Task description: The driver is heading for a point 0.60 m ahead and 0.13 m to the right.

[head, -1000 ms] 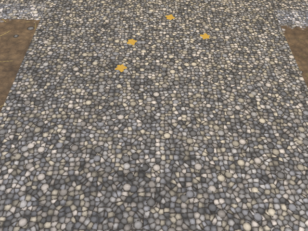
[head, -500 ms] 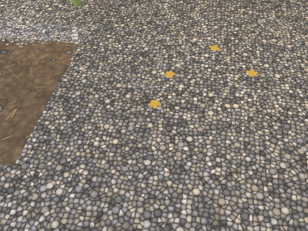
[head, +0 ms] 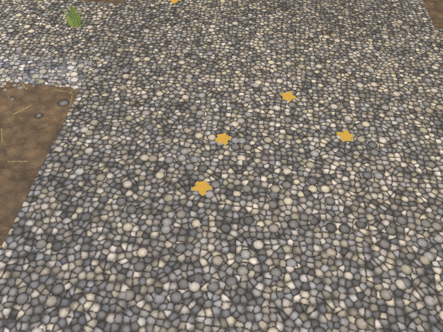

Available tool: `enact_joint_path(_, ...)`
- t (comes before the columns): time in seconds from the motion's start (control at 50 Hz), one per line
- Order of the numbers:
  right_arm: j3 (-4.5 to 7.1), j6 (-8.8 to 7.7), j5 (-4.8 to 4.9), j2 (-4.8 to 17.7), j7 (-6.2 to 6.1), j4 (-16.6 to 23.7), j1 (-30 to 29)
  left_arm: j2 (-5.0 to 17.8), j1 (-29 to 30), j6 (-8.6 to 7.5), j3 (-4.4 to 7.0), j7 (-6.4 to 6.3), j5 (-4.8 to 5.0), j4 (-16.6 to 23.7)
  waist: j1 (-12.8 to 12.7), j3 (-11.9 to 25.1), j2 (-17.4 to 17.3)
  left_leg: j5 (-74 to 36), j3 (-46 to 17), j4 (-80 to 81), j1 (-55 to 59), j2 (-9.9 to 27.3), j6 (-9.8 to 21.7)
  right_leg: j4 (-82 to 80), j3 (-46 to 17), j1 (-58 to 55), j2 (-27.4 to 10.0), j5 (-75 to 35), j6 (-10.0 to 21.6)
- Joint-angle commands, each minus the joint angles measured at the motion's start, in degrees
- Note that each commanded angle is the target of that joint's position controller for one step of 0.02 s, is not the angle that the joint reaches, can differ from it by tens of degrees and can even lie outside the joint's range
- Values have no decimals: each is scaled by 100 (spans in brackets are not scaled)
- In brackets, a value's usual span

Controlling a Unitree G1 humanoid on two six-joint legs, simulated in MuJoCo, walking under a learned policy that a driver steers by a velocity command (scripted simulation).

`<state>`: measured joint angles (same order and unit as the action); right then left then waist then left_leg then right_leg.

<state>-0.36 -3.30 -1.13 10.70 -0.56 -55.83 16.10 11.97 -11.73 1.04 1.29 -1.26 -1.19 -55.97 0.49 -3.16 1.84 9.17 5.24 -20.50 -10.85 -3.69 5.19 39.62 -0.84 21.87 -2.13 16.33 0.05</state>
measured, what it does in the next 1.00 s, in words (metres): steps on the spot: right foot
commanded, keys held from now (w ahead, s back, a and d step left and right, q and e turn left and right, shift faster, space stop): no key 1.00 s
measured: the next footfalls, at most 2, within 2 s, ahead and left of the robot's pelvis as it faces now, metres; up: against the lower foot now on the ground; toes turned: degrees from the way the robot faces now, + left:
right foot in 0.08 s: +0.08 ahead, -0.13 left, +0.00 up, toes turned -1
right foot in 1.76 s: +0.15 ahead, -0.15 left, +0.00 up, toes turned -3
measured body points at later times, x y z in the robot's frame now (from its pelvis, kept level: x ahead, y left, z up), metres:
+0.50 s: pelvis +0.03 -0.03 +0.00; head +0.04 -0.03 +0.45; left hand +0.04 +0.20 -0.16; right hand +0.03 -0.25 -0.16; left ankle +0.02 +0.06 -0.74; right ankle +0.04 -0.13 -0.74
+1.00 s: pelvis +0.04 -0.03 +0.00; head +0.04 -0.03 +0.45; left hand +0.01 +0.18 -0.16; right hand +0.00 -0.24 -0.16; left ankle +0.02 +0.06 -0.74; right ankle +0.04 -0.13 -0.74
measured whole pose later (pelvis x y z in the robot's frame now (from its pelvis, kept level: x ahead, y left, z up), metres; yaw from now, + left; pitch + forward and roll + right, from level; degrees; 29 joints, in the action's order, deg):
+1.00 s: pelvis +0.04 -0.03 +0.00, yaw +0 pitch -2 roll +0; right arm -0.8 -0.6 -0.6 7.1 -2.7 -67.1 18.7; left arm 7.3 -17.5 -0.5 -1.0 -2.6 -0.4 -67.3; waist 0.1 -1.3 -0.1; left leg 12.7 3.4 -21.4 -7.3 -0.9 2.0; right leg 21.6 1.7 8.4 1.4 11.7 1.9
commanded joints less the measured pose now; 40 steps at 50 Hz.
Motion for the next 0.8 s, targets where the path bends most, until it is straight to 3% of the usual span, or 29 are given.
enact_joint_path(0.02, 134, 48, 0, 740, -55, 168, -30, 309, -487, 20, 23, -68, -2, -53, -158, 400, -699, -1248, -1052, 518, -447, 1545, 581, -645, 167, -1086, 40, -59, 62)
enact_joint_path(0.06, 118, 101, 32, 676, -84, 111, -21, 350, -567, -58, -12, -105, -34, -165, -246, 220, -359, -284, -1137, 368, -746, 1362, 257, -1759, -64, -1688, -139, -940, 143)
enact_joint_path(0.08, 107, 102, 21, 598, -87, 102, 103, 567, -694, -130, 11, -129, -65, -218, -155, 224, -104, 26, -1082, 181, -835, 1161, 65, -1928, -506, -1916, -579, -1525, 204)
enact_joint_path(0.1, 92, 133, 89, 366, -68, -30, 693, 803, -438, -155, 49, -122, 30, -261, 300, 87, 478, 460, -783, 324, -668, 679, -69, -1851, -816, -1522, -809, -1778, 411)
enact_joint_path(0.14, 122, 216, 71, 501, -115, -227, 494, 289, -318, -186, -60, -44, 84, -310, 85, -122, 257, 185, -798, 330, 130, 695, -138, -2069, -631, -734, -555, -979, 300)
enact_joint_path(0.18, 148, 231, 58, 554, -115, -248, 329, 318, -379, -192, -62, -80, 88, -414, 33, -36, 268, -109, -850, 283, 269, 804, -117, -2130, -503, -860, -393, -1006, 223)
enact_joint_path(0.26, 108, 215, 66, 395, -138, -425, 326, 277, -469, -197, -72, -108, 93, -567, -1, 17, -48, -179, -846, 351, 234, 840, -173, -2123, -485, -1150, -407, -1223, 261)
enact_joint_path(0.38, 83, 243, 65, 314, -177, -652, 356, 225, -547, -193, -96, -123, 87, -740, -21, 7, -149, -268, -833, 345, 307, 870, -201, -2151, -453, -1197, -388, -1292, 283)
enact_joint_path(0.8, 13, 267, 58, 94, -220, -1061, 602, 0, -861, -166, -167, -141, 81, -1065, -36, -165, -168, -125, -844, 325, 179, 919, -225, -2218, -417, -1143, -315, -1045, 298)
Velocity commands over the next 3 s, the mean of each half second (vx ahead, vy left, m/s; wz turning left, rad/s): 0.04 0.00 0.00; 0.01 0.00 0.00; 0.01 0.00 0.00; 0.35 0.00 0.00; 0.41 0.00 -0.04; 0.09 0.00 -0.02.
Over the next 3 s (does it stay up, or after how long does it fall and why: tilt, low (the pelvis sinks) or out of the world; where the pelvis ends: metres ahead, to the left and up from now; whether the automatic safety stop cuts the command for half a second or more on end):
stays up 0.58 -0.07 -0.01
